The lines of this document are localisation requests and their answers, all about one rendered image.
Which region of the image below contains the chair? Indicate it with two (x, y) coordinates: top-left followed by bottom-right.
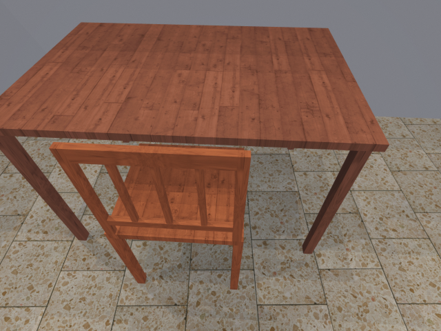
(49, 142), (251, 290)

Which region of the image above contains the table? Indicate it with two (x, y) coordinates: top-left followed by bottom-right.
(0, 22), (389, 254)

